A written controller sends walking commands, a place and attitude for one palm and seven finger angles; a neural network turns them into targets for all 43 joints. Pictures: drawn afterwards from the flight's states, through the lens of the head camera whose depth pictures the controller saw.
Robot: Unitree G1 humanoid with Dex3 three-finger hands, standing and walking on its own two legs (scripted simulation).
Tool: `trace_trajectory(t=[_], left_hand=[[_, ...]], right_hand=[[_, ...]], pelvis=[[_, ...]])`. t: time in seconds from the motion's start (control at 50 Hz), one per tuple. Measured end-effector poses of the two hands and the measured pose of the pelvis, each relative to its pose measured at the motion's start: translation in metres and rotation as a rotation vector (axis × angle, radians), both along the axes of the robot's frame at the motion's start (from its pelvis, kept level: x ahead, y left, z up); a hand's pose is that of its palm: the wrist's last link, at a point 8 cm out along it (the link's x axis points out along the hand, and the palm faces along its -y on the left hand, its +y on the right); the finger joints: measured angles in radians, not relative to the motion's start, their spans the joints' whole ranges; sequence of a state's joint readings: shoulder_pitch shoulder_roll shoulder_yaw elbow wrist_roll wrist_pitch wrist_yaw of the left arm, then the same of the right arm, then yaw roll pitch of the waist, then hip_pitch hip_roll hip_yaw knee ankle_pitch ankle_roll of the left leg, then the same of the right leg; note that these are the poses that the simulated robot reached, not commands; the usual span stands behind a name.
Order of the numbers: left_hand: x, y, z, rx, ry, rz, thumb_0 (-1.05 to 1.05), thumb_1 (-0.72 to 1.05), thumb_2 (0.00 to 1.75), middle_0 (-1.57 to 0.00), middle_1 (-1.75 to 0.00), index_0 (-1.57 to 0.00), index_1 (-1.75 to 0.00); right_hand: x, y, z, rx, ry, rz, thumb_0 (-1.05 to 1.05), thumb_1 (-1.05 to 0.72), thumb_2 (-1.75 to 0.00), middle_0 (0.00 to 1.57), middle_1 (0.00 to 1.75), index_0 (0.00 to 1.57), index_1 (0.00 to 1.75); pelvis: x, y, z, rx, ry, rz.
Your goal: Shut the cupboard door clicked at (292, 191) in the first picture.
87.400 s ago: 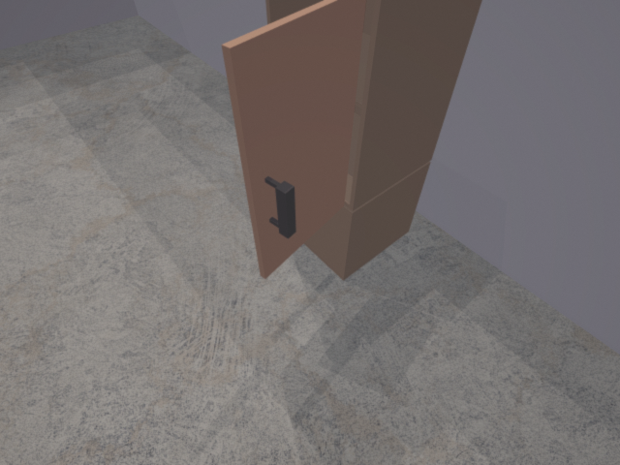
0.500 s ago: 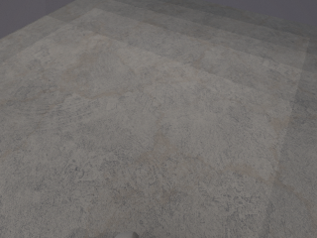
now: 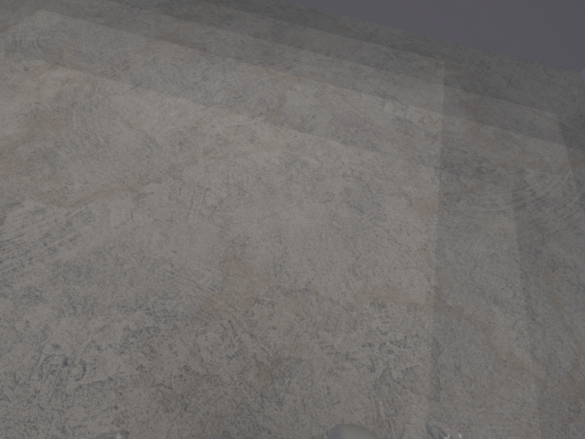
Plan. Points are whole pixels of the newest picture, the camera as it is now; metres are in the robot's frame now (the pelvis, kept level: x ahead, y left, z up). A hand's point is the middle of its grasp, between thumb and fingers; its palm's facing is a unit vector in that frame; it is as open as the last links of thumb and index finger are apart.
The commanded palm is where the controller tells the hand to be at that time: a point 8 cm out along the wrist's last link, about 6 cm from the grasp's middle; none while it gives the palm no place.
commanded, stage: turn to face it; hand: left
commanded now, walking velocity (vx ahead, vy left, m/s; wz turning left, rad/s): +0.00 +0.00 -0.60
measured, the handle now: out of the picture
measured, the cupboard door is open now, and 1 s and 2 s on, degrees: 6 6 6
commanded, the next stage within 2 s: none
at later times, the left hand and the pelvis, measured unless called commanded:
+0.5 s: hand (220, 423) +0.15 +0.11 -0.15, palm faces -0.28 -0.93 -0.25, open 7.4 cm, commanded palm none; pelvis +0.01 -0.05 +0.00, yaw -17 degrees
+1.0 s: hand (221, 366) +0.24 +0.13 -0.17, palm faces -0.49 -0.84 -0.21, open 7.4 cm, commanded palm none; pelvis +0.05 -0.02 +0.00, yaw -34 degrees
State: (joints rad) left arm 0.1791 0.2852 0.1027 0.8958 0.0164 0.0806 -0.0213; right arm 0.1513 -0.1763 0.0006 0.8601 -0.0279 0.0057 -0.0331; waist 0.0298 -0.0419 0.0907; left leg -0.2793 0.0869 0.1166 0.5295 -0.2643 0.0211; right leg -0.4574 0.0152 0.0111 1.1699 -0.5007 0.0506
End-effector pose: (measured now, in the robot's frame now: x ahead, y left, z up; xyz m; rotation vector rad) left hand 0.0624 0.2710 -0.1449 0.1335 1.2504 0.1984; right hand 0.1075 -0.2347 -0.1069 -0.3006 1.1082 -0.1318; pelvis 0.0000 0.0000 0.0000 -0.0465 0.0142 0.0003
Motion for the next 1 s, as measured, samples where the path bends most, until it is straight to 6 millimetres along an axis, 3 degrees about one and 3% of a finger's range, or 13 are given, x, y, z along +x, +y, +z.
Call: trace_trajectory(t=[0.14, 0.28, 0.36, 0.44, 0.56, 0.68, 0.78, 0.9, 1.0], left_hand=[[0.055, -0.009, 0.016, 0.008, -0.065, -0.130, 0.00, 0.91, 0.90, -0.20, -0.30, -0.20, -0.30], [0.103, -0.060, 0.023, 0.025, -0.118, -0.283, 0.00, 0.91, 0.90, -0.20, -0.30, -0.20, -0.30], [0.112, -0.089, 0.021, 0.047, -0.148, -0.348, 0.00, 0.91, 0.90, -0.20, -0.30, -0.20, -0.30], [0.103, -0.105, 0.026, 0.045, -0.098, -0.371, 0.00, 0.90, 0.90, -0.20, -0.30, -0.20, -0.30], [0.095, -0.113, 0.019, 0.018, -0.029, -0.395, 0.00, 0.90, 0.90, -0.20, -0.30, -0.21, -0.30], [0.100, -0.099, 0.004, -0.004, 0.017, -0.405, 0.00, 0.90, 0.90, -0.20, -0.30, -0.21, -0.30], [0.121, -0.080, -0.014, -0.010, 0.055, -0.431, 0.00, 0.90, 0.90, -0.20, -0.30, -0.21, -0.30], [0.160, -0.078, 0.000, -0.003, 0.040, -0.521, 0.00, 0.91, 0.90, -0.20, -0.30, -0.20, -0.30], [0.193, -0.097, 0.010, 0.006, -0.001, -0.605, 0.00, 0.91, 0.90, -0.20, -0.30, -0.20, -0.30]], right_hand=[[-0.058, -0.017, -0.004, 0.009, 0.082, -0.148, 0.01, -0.91, -0.90, 0.20, 0.30, 0.21, 0.30], [-0.120, -0.052, -0.028, 0.041, 0.158, -0.307, 0.01, -0.91, -0.90, 0.20, 0.30, 0.21, 0.30], [-0.141, -0.075, -0.048, 0.055, 0.198, -0.376, 0.01, -0.91, -0.90, 0.20, 0.30, 0.20, 0.30], [-0.139, -0.084, -0.040, 0.060, 0.185, -0.415, 0.01, -0.91, -0.90, 0.20, 0.30, 0.20, 0.30], [-0.118, -0.085, -0.027, 0.058, 0.119, -0.435, 0.01, -0.91, -0.90, 0.20, 0.30, 0.20, 0.30], [-0.086, -0.074, -0.019, 0.033, 0.049, -0.448, 0.01, -0.91, -0.90, 0.20, 0.30, 0.20, 0.30], [-0.068, -0.057, -0.012, -0.002, -0.020, -0.466, 0.01, -0.91, -0.90, 0.20, 0.30, 0.20, 0.30], [-0.087, -0.037, 0.001, 0.002, -0.002, -0.528, 0.01, -0.91, -0.90, 0.20, 0.30, 0.21, 0.30], [-0.122, -0.029, -0.003, 0.023, 0.044, -0.623, 0.01, -0.91, -0.90, 0.20, 0.30, 0.21, 0.30]], pelvis=[[0.001, -0.001, 0.005, -0.003, 0.001, -0.089], [0.002, -0.025, -0.006, 0.026, -0.003, -0.178], [0.002, -0.040, -0.017, 0.043, -0.002, -0.226], [0.004, -0.046, -0.007, 0.052, 0.003, -0.265], [0.012, -0.048, -0.001, 0.054, 0.014, -0.319], [0.026, -0.036, -0.004, 0.044, 0.018, -0.379], [0.039, -0.019, -0.012, 0.038, 0.012, -0.450], [0.046, -0.013, 0.001, 0.004, 0.007, -0.529], [0.048, -0.016, 0.004, 0.001, 0.008, -0.594]])
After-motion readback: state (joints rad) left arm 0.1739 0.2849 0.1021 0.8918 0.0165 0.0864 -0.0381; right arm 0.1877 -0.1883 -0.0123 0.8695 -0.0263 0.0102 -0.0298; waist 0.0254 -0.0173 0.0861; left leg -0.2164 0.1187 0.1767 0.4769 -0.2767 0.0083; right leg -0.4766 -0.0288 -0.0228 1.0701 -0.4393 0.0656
